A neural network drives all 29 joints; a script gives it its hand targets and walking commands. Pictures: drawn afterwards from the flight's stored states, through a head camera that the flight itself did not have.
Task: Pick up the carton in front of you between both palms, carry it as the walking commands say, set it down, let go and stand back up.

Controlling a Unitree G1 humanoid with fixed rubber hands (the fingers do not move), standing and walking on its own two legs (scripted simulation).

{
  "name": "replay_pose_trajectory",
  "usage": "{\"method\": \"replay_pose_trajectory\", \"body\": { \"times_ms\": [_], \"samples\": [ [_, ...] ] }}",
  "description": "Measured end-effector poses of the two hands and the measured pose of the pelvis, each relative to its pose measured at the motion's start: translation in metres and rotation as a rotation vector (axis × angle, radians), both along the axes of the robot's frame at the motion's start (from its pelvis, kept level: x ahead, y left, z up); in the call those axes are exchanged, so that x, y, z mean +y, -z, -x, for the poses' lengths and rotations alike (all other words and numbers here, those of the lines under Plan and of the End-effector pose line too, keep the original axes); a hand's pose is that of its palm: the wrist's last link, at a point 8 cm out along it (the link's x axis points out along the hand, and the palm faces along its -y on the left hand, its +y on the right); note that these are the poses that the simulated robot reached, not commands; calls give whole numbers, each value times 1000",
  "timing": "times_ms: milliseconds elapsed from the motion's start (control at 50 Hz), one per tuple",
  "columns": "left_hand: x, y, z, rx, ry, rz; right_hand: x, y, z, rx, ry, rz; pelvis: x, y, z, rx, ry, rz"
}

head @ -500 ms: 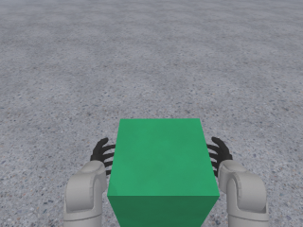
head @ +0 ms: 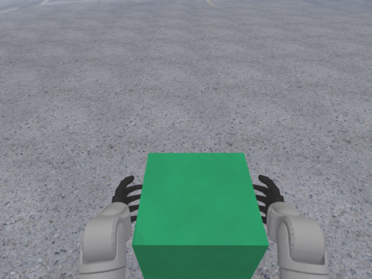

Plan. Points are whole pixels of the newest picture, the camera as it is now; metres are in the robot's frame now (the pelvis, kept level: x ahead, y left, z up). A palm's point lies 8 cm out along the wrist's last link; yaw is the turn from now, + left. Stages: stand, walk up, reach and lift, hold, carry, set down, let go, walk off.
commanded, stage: carry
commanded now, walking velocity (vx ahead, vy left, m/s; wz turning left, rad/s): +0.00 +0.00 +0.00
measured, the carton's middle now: (196, 224) +0.27 +0.00 +0.01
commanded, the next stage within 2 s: hold in 1.10 s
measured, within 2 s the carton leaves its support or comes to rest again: neither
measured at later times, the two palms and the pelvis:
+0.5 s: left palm (122, 231) +0.24 +0.15 +0.05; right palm (270, 231) +0.24 -0.15 +0.05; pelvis -0.03 +0.00 +0.00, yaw +0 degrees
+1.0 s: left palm (122, 229) +0.25 +0.16 +0.04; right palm (267, 228) +0.25 -0.14 +0.04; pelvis -0.04 +0.00 +0.00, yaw +0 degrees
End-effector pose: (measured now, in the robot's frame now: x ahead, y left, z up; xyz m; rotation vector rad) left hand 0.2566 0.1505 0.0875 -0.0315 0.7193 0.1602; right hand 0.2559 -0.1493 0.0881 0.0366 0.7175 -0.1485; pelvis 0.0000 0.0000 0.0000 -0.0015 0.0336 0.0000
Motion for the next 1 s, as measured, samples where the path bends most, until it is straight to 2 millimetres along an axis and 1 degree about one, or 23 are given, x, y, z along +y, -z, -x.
{"method": "replay_pose_trajectory", "body": {
  "times_ms": [160,360,480,600,740,840,1000],
  "samples": [
    [1,14,14,20,9,-17,1,14,13,20,-15,20,0,-1,13,-5,0,0],
    [1,28,21,2,29,-38,1,28,20,2,-32,42,1,-1,25,-4,-1,-1],
    [1,40,19,-2,46,-59,2,40,19,-3,-47,61,1,-1,30,-6,0,-1],
    [2,51,12,-16,54,-71,3,51,11,-17,-58,73,2,-1,36,-5,0,-1],
    [3,51,5,-58,49,-68,3,51,4,-59,-53,72,3,-1,40,0,-1,0],
    [4,47,7,-71,45,-64,4,46,5,-72,-50,68,4,-1,38,2,-2,1],
    [5,48,10,-48,47,-65,6,48,9,-49,-53,69,5,0,36,-2,-2,1]
  ]
}}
